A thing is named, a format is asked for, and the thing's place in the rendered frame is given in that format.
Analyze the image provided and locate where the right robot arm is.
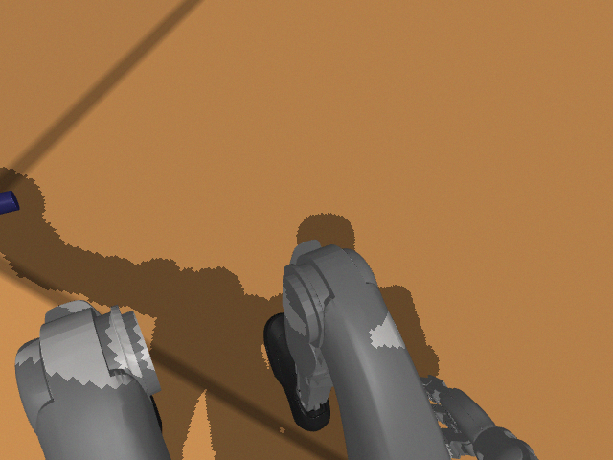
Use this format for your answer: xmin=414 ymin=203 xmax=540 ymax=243
xmin=473 ymin=426 xmax=538 ymax=460

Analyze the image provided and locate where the right robot hand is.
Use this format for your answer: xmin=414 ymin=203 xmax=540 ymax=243
xmin=420 ymin=375 xmax=496 ymax=459

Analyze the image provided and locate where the bottle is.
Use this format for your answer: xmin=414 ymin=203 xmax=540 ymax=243
xmin=0 ymin=191 xmax=20 ymax=215

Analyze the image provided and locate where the right robot foot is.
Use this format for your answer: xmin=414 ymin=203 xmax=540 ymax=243
xmin=263 ymin=312 xmax=330 ymax=431

